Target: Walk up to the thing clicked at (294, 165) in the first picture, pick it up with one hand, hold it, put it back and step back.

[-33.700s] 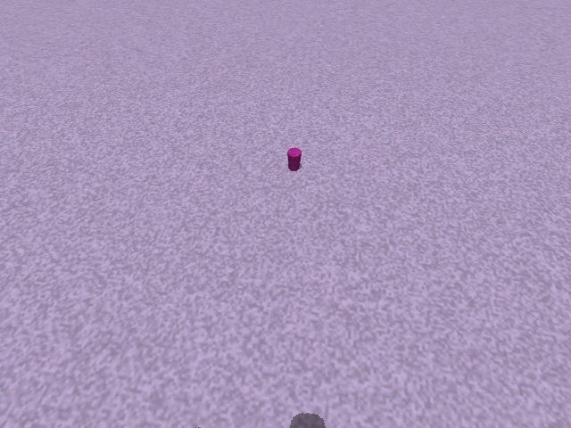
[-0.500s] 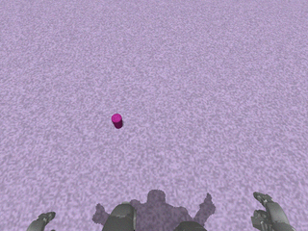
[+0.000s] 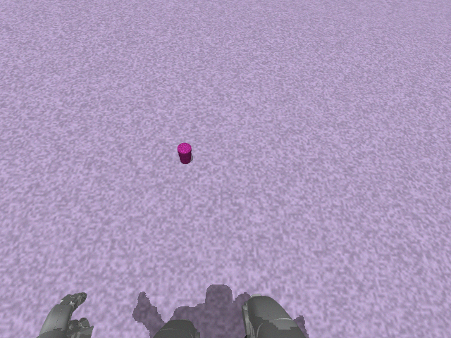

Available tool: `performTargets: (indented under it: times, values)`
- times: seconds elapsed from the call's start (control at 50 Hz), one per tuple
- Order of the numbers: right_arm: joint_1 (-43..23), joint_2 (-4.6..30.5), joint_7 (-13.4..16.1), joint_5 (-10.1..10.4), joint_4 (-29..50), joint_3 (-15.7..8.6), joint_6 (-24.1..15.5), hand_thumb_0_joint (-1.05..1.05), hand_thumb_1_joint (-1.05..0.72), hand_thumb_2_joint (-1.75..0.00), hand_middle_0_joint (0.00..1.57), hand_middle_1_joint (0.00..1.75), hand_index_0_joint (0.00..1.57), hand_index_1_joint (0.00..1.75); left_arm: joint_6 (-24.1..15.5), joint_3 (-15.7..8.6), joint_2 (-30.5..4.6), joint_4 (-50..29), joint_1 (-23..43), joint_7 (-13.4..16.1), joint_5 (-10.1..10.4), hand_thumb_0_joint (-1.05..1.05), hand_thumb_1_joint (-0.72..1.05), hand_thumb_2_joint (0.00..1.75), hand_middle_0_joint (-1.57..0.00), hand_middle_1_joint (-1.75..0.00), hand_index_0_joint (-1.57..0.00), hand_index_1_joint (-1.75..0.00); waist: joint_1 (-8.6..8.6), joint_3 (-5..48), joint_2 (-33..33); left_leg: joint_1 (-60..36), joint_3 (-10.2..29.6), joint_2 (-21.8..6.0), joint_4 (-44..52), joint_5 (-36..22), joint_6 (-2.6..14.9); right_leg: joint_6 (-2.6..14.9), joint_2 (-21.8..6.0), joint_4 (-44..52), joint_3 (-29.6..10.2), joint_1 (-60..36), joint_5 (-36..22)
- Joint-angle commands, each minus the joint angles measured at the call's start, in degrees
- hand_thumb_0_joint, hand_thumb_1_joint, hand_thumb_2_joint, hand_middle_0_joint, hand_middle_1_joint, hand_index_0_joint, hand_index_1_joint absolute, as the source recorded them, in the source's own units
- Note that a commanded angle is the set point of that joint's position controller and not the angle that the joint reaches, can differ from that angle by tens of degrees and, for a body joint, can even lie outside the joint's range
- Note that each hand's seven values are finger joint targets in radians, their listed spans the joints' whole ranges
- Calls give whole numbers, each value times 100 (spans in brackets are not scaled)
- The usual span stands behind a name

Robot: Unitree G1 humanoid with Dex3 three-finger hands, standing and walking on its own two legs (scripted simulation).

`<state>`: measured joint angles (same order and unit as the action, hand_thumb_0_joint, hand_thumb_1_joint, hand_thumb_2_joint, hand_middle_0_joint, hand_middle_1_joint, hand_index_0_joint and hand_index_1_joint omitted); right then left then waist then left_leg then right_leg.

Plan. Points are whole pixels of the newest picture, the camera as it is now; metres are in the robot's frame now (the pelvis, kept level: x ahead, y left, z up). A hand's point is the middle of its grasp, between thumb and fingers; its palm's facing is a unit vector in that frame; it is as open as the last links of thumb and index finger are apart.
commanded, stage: step back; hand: left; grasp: from above
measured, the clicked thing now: (185, 154) +0.97 +0.19 -0.71
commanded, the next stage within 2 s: stand in 1.32 s
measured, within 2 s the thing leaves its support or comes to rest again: neither
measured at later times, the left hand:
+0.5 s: hand out of the picture -0.05 +0.25 -0.14, palm faces -0.03 -0.91 -0.41, open 7.4 cm
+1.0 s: hand out of the picture +0.01 +0.23 -0.14, palm faces -0.01 -0.93 -0.37, open 7.4 cm
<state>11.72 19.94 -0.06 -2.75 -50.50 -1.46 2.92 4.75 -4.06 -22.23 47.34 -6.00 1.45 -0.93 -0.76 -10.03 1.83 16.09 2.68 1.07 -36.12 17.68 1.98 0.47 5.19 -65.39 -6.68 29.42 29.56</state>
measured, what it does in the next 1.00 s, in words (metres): steps on the spot: right foot, then left foot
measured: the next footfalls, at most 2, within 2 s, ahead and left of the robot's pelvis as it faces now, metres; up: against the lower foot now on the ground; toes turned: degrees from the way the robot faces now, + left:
right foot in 0.24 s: -0.09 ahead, -0.14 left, +0.00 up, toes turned -3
left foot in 0.54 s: -0.02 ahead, +0.10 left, +0.00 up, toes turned -3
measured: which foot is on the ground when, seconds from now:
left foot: down 0.00-0.28, up 0.30-0.52, down 0.54-1.00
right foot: up 0.00-0.22, down 0.24-0.58, up 0.60-0.80, down 0.82-1.00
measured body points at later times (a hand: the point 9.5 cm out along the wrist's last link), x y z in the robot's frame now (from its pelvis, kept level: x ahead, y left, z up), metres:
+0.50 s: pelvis -0.10 -0.02 +0.00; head -0.08 -0.03 +0.45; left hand -0.05 +0.30 -0.11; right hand -0.06 -0.33 -0.13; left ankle -0.08 +0.12 -0.71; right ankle -0.13 -0.14 -0.73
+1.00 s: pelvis -0.08 -0.03 +0.00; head -0.07 -0.03 +0.45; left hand +0.01 +0.28 -0.12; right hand -0.01 -0.34 -0.13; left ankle -0.07 +0.10 -0.72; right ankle -0.07 -0.15 -0.73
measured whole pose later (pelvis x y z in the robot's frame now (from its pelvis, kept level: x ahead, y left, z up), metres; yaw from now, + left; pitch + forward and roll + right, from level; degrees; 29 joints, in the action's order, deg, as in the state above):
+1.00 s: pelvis -0.08 -0.03 +0.00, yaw -1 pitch -2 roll +0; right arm 11.8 21.9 -0.2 -0.8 -57.3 -2.5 -0.1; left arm -1.5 -2.7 -19.5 57.8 -9.6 -0.4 -2.2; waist 1.0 -2.7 -1.4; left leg 16.0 2.8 0.1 -38.8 24.6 0.2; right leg 0.0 -1.2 -32.9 1.7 13.6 17.3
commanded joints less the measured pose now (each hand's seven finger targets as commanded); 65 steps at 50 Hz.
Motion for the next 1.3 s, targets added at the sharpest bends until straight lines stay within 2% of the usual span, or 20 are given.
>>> performTargets:
  times: [0.0,0.14,0.2,0.22,0.26,0.28,0.36,0.42,0.5,0.52,0.56,0.6,0.8,0.84,0.88,0.98,1.04,1.08,1.18,1.28]
  values:
    - [-631,1465,156,27,652,-451,-217,0,-90,-90,20,30,20,30,-154,-354,-1111,-293,-511,47,23,0,90,90,-20,-30,-20,-30,345,904,-856,-286,986,-1247,1207,-2569,943,-31,135,-941,-336,-3,-205]
    - [-184,1597,52,12,523,-558,-156,0,-90,-90,20,30,20,30,-504,-212,-1020,-86,-483,-44,-49,0,90,90,-20,-30,-20,-30,-211,1446,-1405,-1112,1023,-1283,1261,246,1020,-179,-358,2846,535,-1033,75]
    - [-531,1648,9,46,558,-551,-48,0,-90,-90,20,30,20,30,-592,-250,-996,505,-1306,-46,-119,0,90,90,-20,-30,-20,-30,268,1319,-1137,7,669,-1086,882,909,668,172,-253,4537,719,-2303,-949]
    - [-521,1382,2,70,576,-482,-57,0,-90,-90,20,30,20,30,-615,-353,-1247,571,-1341,-42,-183,0,90,90,-20,-30,-20,-30,279,1187,-545,810,488,-852,250,1095,382,350,-574,4511,-114,-2610,-619]
    - [-904,1233,69,87,649,-449,-100,0,-90,-90,20,30,20,30,-620,-505,-2091,213,-633,-39,-262,0,90,90,-20,-30,-20,-30,532,504,939,1202,561,-2,-1353,1449,-254,1344,-2718,5526,-2851,-571,2171]
    - [-814,1510,68,101,509,-568,-124,0,-90,-90,20,30,20,30,-636,-490,-2048,76,-60,-35,-239,0,90,90,-20,-30,-20,-30,287,-69,838,724,755,-246,-1864,1117,-278,1434,-2826,5599,-2895,341,2394]
    - [-312,1102,23,200,140,-363,-287,0,-90,-90,20,30,20,30,-728,-330,-1220,216,-227,-34,-153,0,90,90,-20,-30,-20,-30,146,475,515,1093,453,201,-1475,501,-255,773,-1550,4574,-592,-1683,-1722]
    - [-580,1121,12,147,220,-316,-371,0,-90,-90,20,30,20,30,-709,-382,-1384,278,-738,-75,-183,0,90,90,-20,-30,-20,-30,500,602,969,1220,36,99,-573,819,-283,765,-1608,4431,-588,-2450,-1799]
    - [-17,1073,21,131,-65,-416,-531,0,-90,-90,20,30,20,30,-576,-331,-1391,148,-386,-121,-116,0,90,90,-20,-30,-20,-30,188,910,907,-317,-479,135,1279,22,-200,755,-1701,3741,-251,-1960,-2213]
    - [181,1151,47,115,-175,-481,-573,0,-90,-90,20,30,20,30,-555,-220,-1170,120,-410,-128,-108,0,90,90,-20,-30,-20,-30,97,1049,591,-989,-123,46,1512,-504,-125,569,-1507,3236,-65,-1619,-2410]
    - [319,1801,83,40,-172,-619,-638,0,-90,-90,20,30,20,30,-545,-50,-635,33,-316,-145,26,0,90,90,-20,-30,-20,-30,-2,1267,-1112,-1858,2710,-1774,2037,326,722,105,-430,1754,845,112,-230]
    - [246,2029,60,70,-168,-691,-597,0,-90,-90,20,30,20,30,-533,-222,-1315,139,-109,-114,-14,0,90,90,-20,-30,-20,-30,-62,698,-747,-473,2923,-2113,2321,1823,1372,193,-798,1120,243,-268,449]
    - [-517,1129,4,176,44,-354,-417,0,-90,-90,20,30,20,30,-730,-221,-981,763,-831,-105,-55,0,90,90,-20,-30,-20,-30,429,1004,-834,752,451,-703,749,339,235,98,-454,4186,831,-2763,-1647]
    - [-503,713,35,213,121,-232,-395,0,-90,-90,20,30,20,30,-797,-348,-1552,756,-894,-25,-151,0,90,90,-20,-30,-20,-30,499,1011,583,1604,247,126,-657,898,-152,608,-2000,5064,-1668,-2770,-563]
    - [13,1226,78,151,-240,-396,-362,0,-90,-90,20,30,20,30,-800,-336,-1746,434,195,-61,-137,0,90,90,-20,-30,-20,-30,110,536,445,486,338,-302,-1253,1334,-244,1347,-2779,5166,-2158,-1018,350]
    - [180,1025,41,157,-540,-314,-504,0,-90,-90,20,30,20,30,-771,-163,-1286,562,396,-100,-47,0,90,90,-20,-30,-20,-30,-70,930,584,-492,-46,-198,856,-367,-121,569,-1755,4185,-237,-1303,-2216]
    - [-175,1351,90,92,-498,-363,-563,0,-90,-90,20,30,20,30,-690,-49,-928,587,277,-124,78,0,90,90,-20,-30,-20,-30,145,1113,-192,-553,1123,-1031,1529,-1436,217,82,-1012,3532,426,-1452,-2067]
    - [-735,1404,40,138,-480,-314,-542,0,-90,-90,20,30,20,30,-714,-55,-1018,795,171,-99,68,0,90,90,-20,-30,-20,-30,321,1094,-292,2,1017,-1042,1305,-1140,269,91,-1003,4045,448,-2156,-1472]
    - [-506,1210,97,209,-713,-277,-544,0,-90,-90,20,30,20,30,-761,-62,-1131,920,158,-41,93,0,90,90,-20,-30,-20,-30,193,1751,-402,-758,242,-648,755,-3321,19,192,-1272,3768,464,-2696,-3991]
    - [-693,1159,117,213,-739,-298,-459,0,-90,-90,20,30,20,30,-696,-45,-1104,930,425,-4,74,0,90,90,-20,-30,-20,-30,147,1728,-311,-746,224,-689,822,-3291,60,172,-1260,3776,559,-2701,-3779]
